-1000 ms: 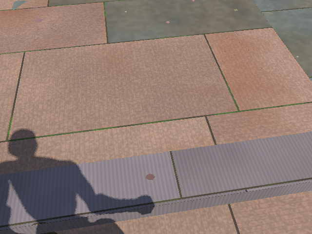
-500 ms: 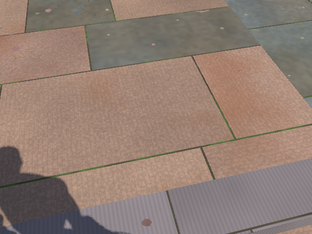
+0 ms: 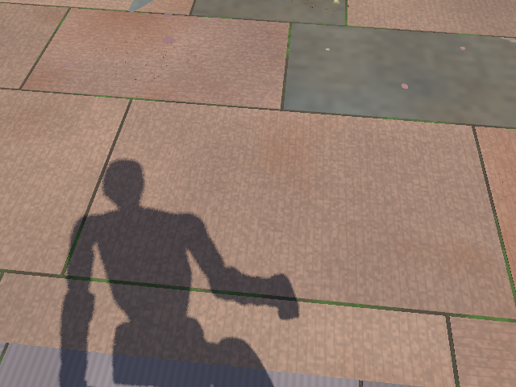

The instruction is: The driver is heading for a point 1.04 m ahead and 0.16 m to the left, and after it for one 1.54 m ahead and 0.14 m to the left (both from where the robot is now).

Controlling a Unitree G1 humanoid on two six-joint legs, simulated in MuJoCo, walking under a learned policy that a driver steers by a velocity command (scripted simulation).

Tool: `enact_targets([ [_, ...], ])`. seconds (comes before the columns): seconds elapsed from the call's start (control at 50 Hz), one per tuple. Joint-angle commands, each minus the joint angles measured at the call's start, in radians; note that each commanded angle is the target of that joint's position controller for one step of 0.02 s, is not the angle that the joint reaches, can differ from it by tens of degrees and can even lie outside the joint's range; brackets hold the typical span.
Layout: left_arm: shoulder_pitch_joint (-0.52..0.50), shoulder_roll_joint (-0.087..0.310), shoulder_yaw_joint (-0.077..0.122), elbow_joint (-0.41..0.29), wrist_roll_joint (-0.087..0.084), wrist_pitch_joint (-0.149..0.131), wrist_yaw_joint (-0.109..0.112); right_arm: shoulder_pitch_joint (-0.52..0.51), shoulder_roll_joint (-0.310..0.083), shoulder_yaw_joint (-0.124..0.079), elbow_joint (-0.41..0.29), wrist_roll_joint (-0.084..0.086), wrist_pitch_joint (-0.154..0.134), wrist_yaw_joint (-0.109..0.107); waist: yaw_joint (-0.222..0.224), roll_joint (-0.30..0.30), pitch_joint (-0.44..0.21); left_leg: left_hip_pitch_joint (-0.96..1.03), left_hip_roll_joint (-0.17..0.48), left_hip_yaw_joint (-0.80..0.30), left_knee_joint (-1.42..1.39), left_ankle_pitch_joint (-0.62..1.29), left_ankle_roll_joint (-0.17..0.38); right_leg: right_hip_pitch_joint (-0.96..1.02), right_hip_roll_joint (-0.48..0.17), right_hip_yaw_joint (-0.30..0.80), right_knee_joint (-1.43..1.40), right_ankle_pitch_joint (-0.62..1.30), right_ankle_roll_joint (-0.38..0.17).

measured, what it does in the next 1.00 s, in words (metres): climbs, turning left: left foot, then right foot 0.10 m higher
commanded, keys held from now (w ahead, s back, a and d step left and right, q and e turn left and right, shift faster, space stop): w+q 0.48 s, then w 0.48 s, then w+e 0.04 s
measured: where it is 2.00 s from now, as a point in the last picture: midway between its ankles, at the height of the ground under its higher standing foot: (184, 171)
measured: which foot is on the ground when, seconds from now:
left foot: up 0.00-0.00, down 0.02-0.46, up 0.48-1.00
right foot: down 0.00-0.02, up 0.04-0.44, down 0.46-1.00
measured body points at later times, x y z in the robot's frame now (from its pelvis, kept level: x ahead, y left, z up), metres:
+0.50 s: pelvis +0.29 +0.05 +0.05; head +0.33 +0.06 +0.49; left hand +0.44 +0.28 -0.04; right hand +0.32 -0.20 -0.09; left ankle +0.07 +0.09 -0.63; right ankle +0.41 +0.00 -0.63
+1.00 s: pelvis +0.54 +0.17 +0.10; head +0.55 +0.18 +0.55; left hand +0.39 +0.33 -0.05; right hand +0.85 +0.09 +0.03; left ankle +0.61 +0.33 -0.62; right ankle +0.41 +0.00 -0.62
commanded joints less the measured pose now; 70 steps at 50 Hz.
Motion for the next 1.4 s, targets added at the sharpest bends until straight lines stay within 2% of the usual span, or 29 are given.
enact_targets([
  [0.02, -0.102, 0.242, 0.052, -0.089, -0.047, 0.001, -0.008, 0.361, -0.131, -0.057, 0.058, -0.006, -0.026, -0.016, -0.233, -0.057, -0.194, 0.577, -0.092, 0.027, -0.468, 0.308, 0.048, -0.238, -0.110, 0.035, 0.625, 0.999, -0.086],
  [0.04, -0.100, 0.122, 0.032, -0.123, -0.036, -0.007, -0.009, 0.310, -0.230, -0.076, 0.049, -0.004, -0.028, -0.025, -0.137, 0.147, -0.150, 0.821, 0.150, -0.317, -0.388, 0.655, 0.070, -0.676, 0.008, 0.108, 0.979, 0.017, -0.050],
  [0.06, -0.072, 0.109, 0.021, -0.198, -0.053, -0.021, -0.012, 0.411, -0.358, -0.103, 0.043, 0.006, -0.013, -0.029, -0.163, 0.168, -0.371, 0.970, 0.386, -0.640, -0.399, 1.076, 0.286, -0.822, 0.065, 0.231, 1.197, 0.014, -0.026],
  [0.14, -0.247, 0.079, 0.007, -0.262, 0.001, -0.010, -0.027, 0.315, -0.142, -0.042, 0.058, 0.012, -0.024, -0.055, -0.076, -0.003, -0.030, 0.544, 0.206, -0.461, -0.506, 0.494, 0.189, -1.016, -0.009, 0.250, 1.303, 0.082, -0.037],
  [0.26, -0.526, -0.050, -0.076, -0.510, 0.019, 0.040, -0.014, 0.407, -0.102, 0.002, 0.120, 0.011, -0.073, -0.030, -0.038, 0.045, 0.059, 0.200, 0.091, -0.413, -0.622, 0.111, 0.112, -1.309, 0.023, 0.175, 1.434, -0.030, -0.093],
  [0.34, -0.521, 0.007, -0.075, -0.558, 0.022, 0.050, -0.022, 0.446, -0.132, -0.003, 0.111, 0.036, -0.072, -0.071, -0.052, 0.050, -0.058, 0.306, 0.102, -0.372, -0.744, 0.828, 0.132, -0.970, 0.044, 0.124, 0.981, 0.155, -0.080],
  [0.4, -0.342, 0.035, -0.062, -0.509, -0.003, 0.054, -0.012, 0.410, -0.201, -0.032, 0.066, 0.037, -0.069, -0.074, 0.038, 0.103, -0.230, 0.447, 0.106, -0.298, -0.504, 1.545, 0.065, -0.570, 0.166, 0.113, 0.687, 0.100, -0.119],
  [0.42, -0.342, 0.096, -0.062, -0.540, -0.027, 0.101, -0.061, 0.414, -0.277, -0.035, 0.105, -0.127, -0.110, 0.068, 0.163, 0.213, -0.143, 0.361, 0.245, -0.392, -0.481, 1.726, 0.116, -0.560, 0.164, 0.227, 0.522, 0.218, -0.065],
  [0.44, -0.092, 0.181, -0.019, -0.424, -0.051, 0.115, -0.060, 0.329, -0.330, -0.087, 0.062, -0.092, -0.114, 0.131, 0.200, 0.077, -0.210, 0.445, 0.202, -0.359, -0.267, 1.754, 0.080, -0.387, 0.189, 0.247, 0.311, 0.303, -0.076],
  [0.46, 0.135, 0.168, -0.006, -0.321, -0.048, 0.117, -0.048, 0.442, -0.189, -0.054, 0.094, -0.100, -0.116, 0.154, 0.184, -0.010, -0.480, 0.354, 0.142, -0.386, 0.016, 1.366, 0.040, 0.000, 0.055, 0.417, 0.347, 0.558, -0.226],
  [0.48, 0.206, 0.193, -0.005, -0.285, -0.023, 0.084, -0.055, 0.623, -0.042, -0.014, 0.078, -0.106, -0.111, 0.161, 0.103, -0.436, -0.592, -0.102, -0.160, -0.427, 0.546, 0.039, -0.046, 0.284, -0.240, 1.036, 0.164, 0.705, -0.584],
  [0.5, 0.221, 0.166, -0.017, -0.267, 0.069, 0.061, -0.052, 0.488, -0.173, -0.066, 0.081, -0.029, -0.097, 0.148, 0.173, -0.079, -0.358, -0.311, -0.178, -0.503, 0.956, 0.117, 0.001, 0.054, -0.236, 1.173, 0.005, 0.318, -0.494],
  [0.52, -0.009, 0.148, -0.017, -0.245, 0.051, 0.024, -0.075, 0.401, -0.104, -0.052, 0.035, 0.000, -0.094, 0.117, 0.024, -0.032, -0.107, -0.442, -0.152, -0.488, 1.043, 0.194, 0.021, -0.210, -0.232, 1.042, -0.050, -0.005, -0.422],
  [0.56, -0.240, -0.098, -0.074, -0.195, 0.007, -0.019, -0.084, 0.379, -0.023, -0.002, -0.005, -0.058, -0.081, 0.041, -0.083, 0.082, -0.141, -0.375, -0.040, -0.425, 0.909, 0.257, 0.074, -0.352, -0.171, 0.739, -0.127, 0.049, -0.348],
  [0.58, -0.273, -0.145, -0.087, -0.172, 0.003, -0.040, -0.069, 0.394, -0.014, 0.016, -0.010, -0.065, -0.072, 0.030, -0.130, 0.086, -0.142, -0.346, 0.029, -0.371, 0.824, 0.298, 0.060, -0.395, -0.139, 0.628, -0.156, 0.173, -0.298],
  [0.64, -0.255, -0.060, -0.059, -0.138, 0.000, -0.075, -0.039, 0.276, -0.021, 0.023, -0.062, -0.013, -0.065, 0.045, -0.105, 0.004, -0.113, -0.325, 0.082, -0.276, 0.655, 0.151, -0.013, -0.477, -0.053, 0.376, -0.184, 0.291, -0.246],
  [0.7, -0.112, 0.017, -0.049, -0.113, 0.036, -0.091, -0.036, 0.179, -0.060, 0.008, -0.086, -0.025, -0.089, 0.048, -0.040, -0.060, -0.113, -0.336, 0.076, -0.224, 0.526, 0.265, -0.083, -0.425, -0.041, 0.305, -0.215, 0.437, -0.256],
  [0.76, -0.011, 0.077, -0.035, -0.086, 0.032, -0.086, -0.066, 0.083, -0.049, 0.005, -0.102, -0.031, -0.090, 0.033, -0.014, -0.039, -0.092, -0.366, 0.097, -0.188, 0.213, 0.384, -0.114, -0.271, -0.092, 0.310, -0.232, 0.580, -0.292],
  [0.86, 0.096, 0.098, -0.019, -0.036, 0.013, -0.079, -0.101, -0.070, -0.026, 0.004, -0.139, -0.020, -0.052, 0.031, 0.019, -0.059, -0.015, -0.260, 0.069, -0.123, -0.121, 0.374, -0.096, -0.119, -0.151, 0.300, -0.243, 0.684, -0.302],
  [0.96, 0.089, 0.100, 0.002, -0.012, 0.008, -0.057, -0.077, -0.141, -0.038, -0.017, -0.167, -0.014, -0.062, 0.014, 0.007, -0.073, -0.005, -0.202, 0.044, -0.110, -0.296, 0.200, -0.031, 0.099, -0.207, 0.299, -0.200, 0.754, -0.260],
  [1.02, 0.037, 0.136, 0.020, -0.028, 0.017, -0.060, -0.066, 0.022, -0.115, -0.055, -0.134, 0.013, -0.091, -0.008, -0.098, -0.047, -0.157, 0.339, -0.003, -0.085, -0.255, 0.348, 0.080, -0.136, -0.096, 0.224, 0.040, 1.009, -0.165],
  [1.04, 0.171, 0.028, -0.013, -0.048, 0.023, -0.073, -0.062, 0.227, -0.151, -0.053, -0.079, 0.014, -0.096, -0.009, -0.110, 0.137, -0.444, 0.877, 0.182, -0.330, -0.236, 0.375, 0.253, -0.473, 0.041, 0.191, 0.348, 0.722, -0.089],
  [1.06, 0.121, 0.034, -0.023, -0.062, 0.028, -0.075, -0.090, 0.489, -0.167, -0.059, -0.009, -0.006, -0.092, -0.030, -0.216, 0.230, -0.509, 1.103, 0.379, -0.706, -0.447, 0.342, 0.346, -0.727, 0.175, 0.245, 0.594, -0.048, -0.049],
  [1.08, -0.053, 0.081, 0.008, -0.087, 0.003, -0.065, -0.109, 0.589, -0.153, -0.067, 0.068, -0.034, -0.103, -0.043, -0.256, 0.147, -0.312, 0.970, 0.344, -0.682, -0.524, 0.186, 0.220, -0.870, 0.118, 0.360, 0.797, -0.043, -0.096],
  [1.1, -0.125, 0.133, 0.034, -0.133, -0.136, -0.071, -0.041, 0.354, -0.218, -0.081, -0.001, 0.075, -0.092, -0.058, -0.180, 0.152, -0.182, 0.798, 0.378, -0.591, -0.497, 0.392, 0.158, -0.927, 0.065, 0.366, 0.925, -0.019, -0.071],
  [1.12, -0.148, 0.130, 0.036, -0.132, -0.125, -0.069, -0.014, 0.263, -0.140, -0.058, -0.028, 0.084, -0.099, -0.060, -0.144, 0.066, -0.166, 0.644, 0.342, -0.452, -0.523, 0.487, 0.110, -0.874, 0.018, 0.373, 0.882, 0.071, -0.077],
  [1.18, -0.088, 0.061, 0.053, -0.141, -0.088, -0.017, 0.005, 0.194, -0.015, -0.026, 0.009, 0.041, -0.115, -0.041, -0.044, 0.095, -0.122, 0.425, 0.259, -0.235, -0.632, 0.362, 0.059, -0.739, -0.040, 0.354, 0.819, 0.189, -0.077],
  [1.28, -0.197, 0.060, 0.059, -0.214, -0.070, 0.022, -0.008, 0.198, -0.097, -0.045, 0.046, 0.020, -0.121, -0.059, -0.022, 0.050, -0.004, 0.298, 0.257, -0.090, -0.715, 0.358, 0.072, -0.839, -0.056, 0.378, 0.673, 0.364, -0.059],
  [1.4, -0.416, 0.057, 0.037, -0.296, -0.061, 0.013, -0.051, 0.290, -0.167, -0.061, 0.072, 0.041, -0.111, -0.077, -0.099, 0.014, 0.028, 0.451, 0.252, 0.040, -0.698, 0.439, 0.036, -0.822, -0.027, 0.267, 0.308, 0.532, -0.085],
])
Velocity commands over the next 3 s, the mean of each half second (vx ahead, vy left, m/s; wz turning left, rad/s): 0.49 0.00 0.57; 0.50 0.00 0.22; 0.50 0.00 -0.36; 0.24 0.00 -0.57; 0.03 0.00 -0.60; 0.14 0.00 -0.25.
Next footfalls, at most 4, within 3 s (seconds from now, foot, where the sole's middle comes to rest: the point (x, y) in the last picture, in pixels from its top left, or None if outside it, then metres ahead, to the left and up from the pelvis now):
0.02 left None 0.10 0.07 -0.76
0.46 right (274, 374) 0.45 0.01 -0.66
1.02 left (143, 288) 0.65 0.35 -0.66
1.56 right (216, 181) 1.01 0.20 -0.66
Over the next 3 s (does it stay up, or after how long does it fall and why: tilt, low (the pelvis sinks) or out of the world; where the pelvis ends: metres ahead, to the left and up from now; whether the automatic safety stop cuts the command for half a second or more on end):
stays up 1.05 0.25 0.12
